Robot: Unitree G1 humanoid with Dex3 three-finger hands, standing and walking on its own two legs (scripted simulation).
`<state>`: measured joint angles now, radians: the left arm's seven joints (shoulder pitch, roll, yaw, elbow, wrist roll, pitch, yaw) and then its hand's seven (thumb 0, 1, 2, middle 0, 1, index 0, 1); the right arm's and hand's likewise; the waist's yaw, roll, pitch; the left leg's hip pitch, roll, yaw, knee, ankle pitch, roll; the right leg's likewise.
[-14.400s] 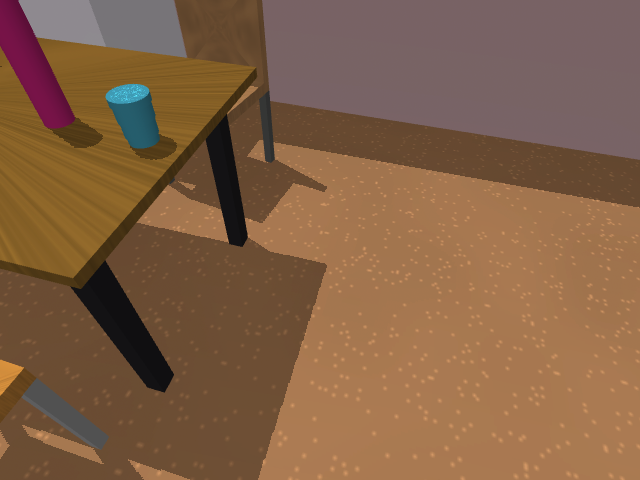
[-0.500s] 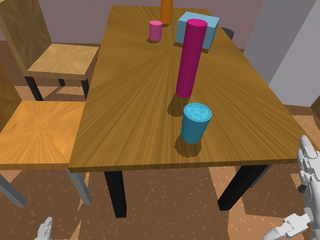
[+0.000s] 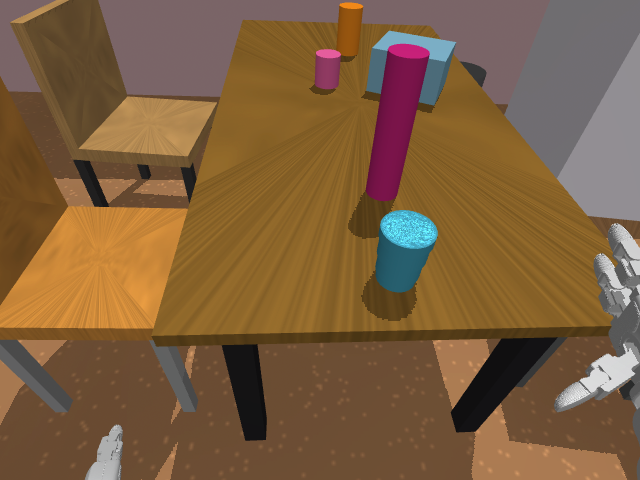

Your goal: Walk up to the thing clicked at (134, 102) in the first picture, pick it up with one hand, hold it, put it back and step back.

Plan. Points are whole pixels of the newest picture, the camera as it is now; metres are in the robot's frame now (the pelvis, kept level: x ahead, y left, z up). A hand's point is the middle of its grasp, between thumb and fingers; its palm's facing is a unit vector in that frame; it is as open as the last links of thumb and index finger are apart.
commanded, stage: go down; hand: right
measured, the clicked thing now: (401, 254) +0.48 -0.16 +0.01
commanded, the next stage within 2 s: none
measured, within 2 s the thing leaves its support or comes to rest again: neither
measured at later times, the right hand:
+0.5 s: hand (586, 289) +0.31 -0.32 +0.13, palm faces +0.11 +0.99 -0.04, open 17.7 cm
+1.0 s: hand (581, 254) +0.36 -0.34 +0.13, palm faces +0.11 +0.99 +0.00, open 17.6 cm
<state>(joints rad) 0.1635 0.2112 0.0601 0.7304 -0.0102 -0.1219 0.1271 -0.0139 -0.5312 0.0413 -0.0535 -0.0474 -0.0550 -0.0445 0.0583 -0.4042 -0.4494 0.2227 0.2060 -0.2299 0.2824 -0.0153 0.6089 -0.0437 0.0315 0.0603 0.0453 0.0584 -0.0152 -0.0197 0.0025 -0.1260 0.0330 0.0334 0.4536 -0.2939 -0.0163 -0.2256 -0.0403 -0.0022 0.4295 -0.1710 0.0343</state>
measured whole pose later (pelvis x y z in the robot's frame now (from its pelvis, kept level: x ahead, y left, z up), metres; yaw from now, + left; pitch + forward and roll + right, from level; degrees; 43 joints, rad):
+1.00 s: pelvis +0.01 -0.01 -0.01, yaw +1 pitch +6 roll +1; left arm 0.19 0.26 -0.02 0.73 -0.02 -0.18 0.21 -0.01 -0.54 0.06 -0.06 -0.06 -0.06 -0.06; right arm -0.43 -0.66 -0.56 0.82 0.28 -0.10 0.57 -0.02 0.56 -0.04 0.05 0.05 0.05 0.05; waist 0.02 0.01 -0.07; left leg -0.31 0.03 0.02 0.54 -0.33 -0.02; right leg -0.42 -0.05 -0.01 0.56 -0.24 0.02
